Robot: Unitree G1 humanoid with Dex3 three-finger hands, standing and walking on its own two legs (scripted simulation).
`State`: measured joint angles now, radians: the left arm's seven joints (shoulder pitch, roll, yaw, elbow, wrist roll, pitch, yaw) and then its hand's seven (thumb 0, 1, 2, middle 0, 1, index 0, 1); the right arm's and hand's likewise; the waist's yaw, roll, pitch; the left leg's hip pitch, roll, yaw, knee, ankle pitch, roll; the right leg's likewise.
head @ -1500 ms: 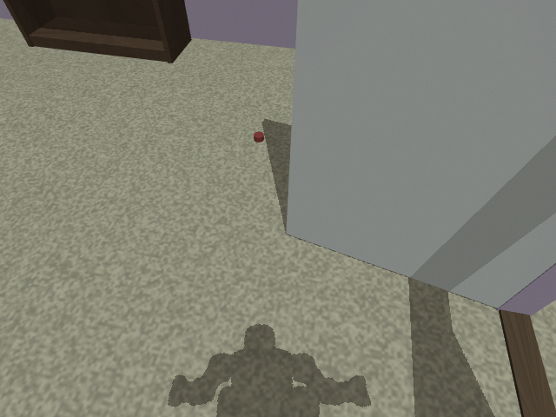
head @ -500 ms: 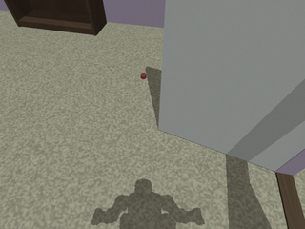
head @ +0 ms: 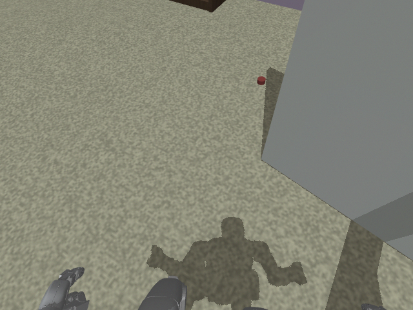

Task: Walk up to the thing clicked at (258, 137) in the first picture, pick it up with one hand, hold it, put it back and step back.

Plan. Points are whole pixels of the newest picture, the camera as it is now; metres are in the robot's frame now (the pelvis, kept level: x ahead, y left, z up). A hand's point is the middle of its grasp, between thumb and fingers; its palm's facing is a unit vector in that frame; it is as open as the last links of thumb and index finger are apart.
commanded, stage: walk up
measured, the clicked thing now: (261, 80) +1.57 -0.39 -0.76
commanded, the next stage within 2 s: stand in 1.84 s
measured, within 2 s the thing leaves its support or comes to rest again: neither
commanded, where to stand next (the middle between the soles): +0.05 +0.05 m, yaw +40 degrees
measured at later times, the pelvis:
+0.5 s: pelvis +0.02 +0.00 -0.02, yaw +20 degrees
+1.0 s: pelvis +0.00 +0.01 -0.03, yaw +35 degrees
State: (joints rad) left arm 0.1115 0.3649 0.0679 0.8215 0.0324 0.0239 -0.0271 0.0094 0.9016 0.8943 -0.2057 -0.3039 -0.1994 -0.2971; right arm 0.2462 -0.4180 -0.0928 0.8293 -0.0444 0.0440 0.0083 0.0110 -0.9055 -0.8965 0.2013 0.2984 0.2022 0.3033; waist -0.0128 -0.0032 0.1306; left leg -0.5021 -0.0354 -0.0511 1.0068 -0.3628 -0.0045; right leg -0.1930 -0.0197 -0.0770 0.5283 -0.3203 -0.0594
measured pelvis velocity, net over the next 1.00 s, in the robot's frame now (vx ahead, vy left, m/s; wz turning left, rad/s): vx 0.00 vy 0.01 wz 0.62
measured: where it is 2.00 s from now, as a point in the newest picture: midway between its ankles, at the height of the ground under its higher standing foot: outside the picture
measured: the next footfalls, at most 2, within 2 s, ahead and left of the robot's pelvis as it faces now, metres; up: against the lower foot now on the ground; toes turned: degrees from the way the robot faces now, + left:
left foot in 0.28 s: +0.06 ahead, +0.14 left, +0.00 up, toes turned +15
right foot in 0.58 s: +0.14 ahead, -0.06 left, +0.00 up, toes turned +38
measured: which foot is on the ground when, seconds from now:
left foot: up 0.00-0.26, down 0.28-0.58, up 0.60-0.88, down 0.90-1.00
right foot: down 0.00-0.30, up 0.32-0.56, down 0.58-1.00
